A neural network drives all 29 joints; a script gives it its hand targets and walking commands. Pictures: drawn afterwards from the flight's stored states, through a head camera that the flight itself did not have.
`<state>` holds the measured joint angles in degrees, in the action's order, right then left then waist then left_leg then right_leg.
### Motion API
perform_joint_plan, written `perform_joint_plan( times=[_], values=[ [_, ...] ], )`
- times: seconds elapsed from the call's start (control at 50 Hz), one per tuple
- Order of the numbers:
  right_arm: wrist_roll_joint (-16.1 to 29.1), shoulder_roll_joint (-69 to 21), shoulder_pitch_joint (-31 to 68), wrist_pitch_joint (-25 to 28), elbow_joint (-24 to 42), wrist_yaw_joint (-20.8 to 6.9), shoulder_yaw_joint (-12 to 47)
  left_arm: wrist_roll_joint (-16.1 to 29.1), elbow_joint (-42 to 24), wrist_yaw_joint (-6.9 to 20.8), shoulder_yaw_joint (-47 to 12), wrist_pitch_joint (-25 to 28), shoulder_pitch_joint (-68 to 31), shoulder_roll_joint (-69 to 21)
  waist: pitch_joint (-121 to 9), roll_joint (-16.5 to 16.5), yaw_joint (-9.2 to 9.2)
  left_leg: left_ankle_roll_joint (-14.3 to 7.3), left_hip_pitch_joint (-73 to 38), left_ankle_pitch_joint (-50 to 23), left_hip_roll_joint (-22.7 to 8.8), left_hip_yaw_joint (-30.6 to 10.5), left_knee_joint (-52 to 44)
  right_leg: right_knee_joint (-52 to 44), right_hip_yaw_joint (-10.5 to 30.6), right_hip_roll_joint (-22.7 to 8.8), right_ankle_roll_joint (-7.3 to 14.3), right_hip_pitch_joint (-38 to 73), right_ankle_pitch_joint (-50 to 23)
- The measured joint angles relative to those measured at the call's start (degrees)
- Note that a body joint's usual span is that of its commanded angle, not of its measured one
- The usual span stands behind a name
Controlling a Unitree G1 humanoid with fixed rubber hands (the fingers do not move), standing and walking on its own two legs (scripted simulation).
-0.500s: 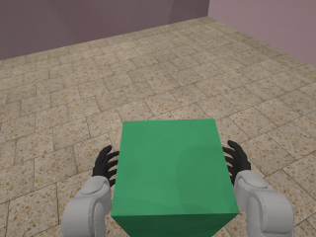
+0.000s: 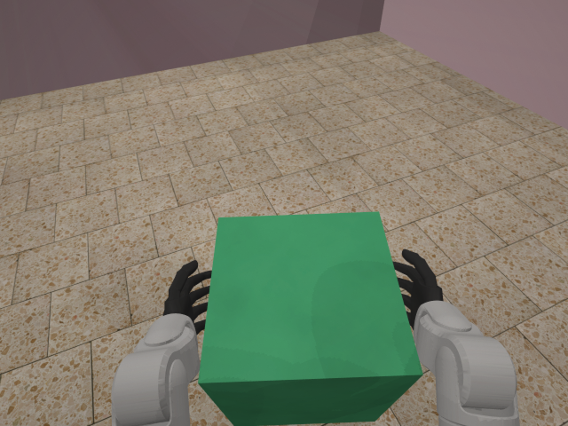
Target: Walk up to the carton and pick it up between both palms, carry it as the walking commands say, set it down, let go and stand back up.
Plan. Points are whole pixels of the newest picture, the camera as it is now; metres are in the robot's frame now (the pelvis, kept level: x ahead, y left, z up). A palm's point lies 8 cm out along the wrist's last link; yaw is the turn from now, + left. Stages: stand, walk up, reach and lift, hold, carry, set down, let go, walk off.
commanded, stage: carry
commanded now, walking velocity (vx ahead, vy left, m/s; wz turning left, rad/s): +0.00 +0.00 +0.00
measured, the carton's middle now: (301, 326) +0.28 +0.00 +0.02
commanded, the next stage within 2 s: hold in 1.18 s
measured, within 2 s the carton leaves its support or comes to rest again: neither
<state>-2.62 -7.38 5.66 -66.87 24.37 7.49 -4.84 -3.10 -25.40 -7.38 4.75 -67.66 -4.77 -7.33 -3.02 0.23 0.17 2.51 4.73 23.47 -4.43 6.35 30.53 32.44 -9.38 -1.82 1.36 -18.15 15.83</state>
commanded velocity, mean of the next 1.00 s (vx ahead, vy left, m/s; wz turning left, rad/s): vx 0.00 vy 0.00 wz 0.00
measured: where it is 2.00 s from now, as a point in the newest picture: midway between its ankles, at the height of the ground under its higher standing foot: outside the picture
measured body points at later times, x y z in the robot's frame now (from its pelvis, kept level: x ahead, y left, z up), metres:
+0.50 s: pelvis -0.03 +0.01 +0.00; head -0.05 +0.02 +0.45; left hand +0.23 +0.17 +0.08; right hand +0.24 -0.13 +0.08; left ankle -0.14 +0.12 -0.73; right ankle +0.00 -0.10 -0.73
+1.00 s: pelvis -0.06 +0.02 +0.00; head -0.07 +0.02 +0.45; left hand +0.22 +0.17 +0.07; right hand +0.22 -0.13 +0.07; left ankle -0.14 +0.12 -0.73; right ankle +0.00 -0.10 -0.73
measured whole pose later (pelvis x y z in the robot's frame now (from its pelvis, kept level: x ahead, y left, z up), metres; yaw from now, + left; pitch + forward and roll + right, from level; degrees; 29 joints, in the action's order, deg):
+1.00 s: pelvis -0.06 +0.02 +0.00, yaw +1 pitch +1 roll -1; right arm -4.3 -7.5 7.8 -61.3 14.3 6.7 -6.6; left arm -3.2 -13.9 -7.1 6.9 -62.1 -8.3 -7.6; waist -3.9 0.7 0.1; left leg 0.1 6.8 23.0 -3.0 7.4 29.0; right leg 28.7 -8.9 -3.4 0.4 -19.2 10.0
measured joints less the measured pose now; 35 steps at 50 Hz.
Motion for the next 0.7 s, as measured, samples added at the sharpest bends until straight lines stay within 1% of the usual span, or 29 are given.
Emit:
perform_joint_plan(
  times=[0.06,0.18,0.34,0.52,0.7],
  values=[
    [0.1,0.0,-0.2,0.4,-0.1,0.0,-0.1,0.0,0.2,0.0,-0.1,0.2,-0.1,0.0,0.1,-0.1,0.01,-0.2,1.0,-0.3,0.1,0.2,2.4,-0.6,0.3,-0.2,0.0,0.6,0.3],
    [0.0,0.0,0.5,0.9,-1.1,0.0,-0.4,0.1,1.4,-0.1,0.3,0.8,-0.9,0.0,-0.4,0.1,0.45,-1.0,-0.8,2.6,0.8,0.4,-2.0,1.3,0.6,-0.7,-0.8,-1.0,1.0],
    [-0.3,0.0,-0.1,1.4,-1.6,-0.1,-0.2,0.4,2.2,-0.1,0.4,1.3,-0.7,0.0,0.6,1.1,0.27,-1.5,0.3,4.0,0.1,0.5,1.0,2.0,-0.1,-0.8,-0.8,-0.8,0.6],
    [-0.8,0.0,0.4,1.2,-3.2,-0.2,-0.5,0.4,4.3,-0.1,0.9,1.2,-1.6,-0.1,0.0,0.8,0.14,-1.8,0.3,2.1,0.6,0.6,-0.3,-0.4,-0.1,-1.1,-0.8,-0.3,-2.0],
    [-1.2,-0.1,1.5,2.4,-6.9,-0.3,-1.3,0.1,8.3,0.0,1.7,2.3,-3.0,-0.2,-0.9,0.5,0.25,-2.1,0.6,0.2,1.1,0.8,-1.8,-2.9,0.1,-1.3,-0.8,-0.1,-4.3]
  ],
)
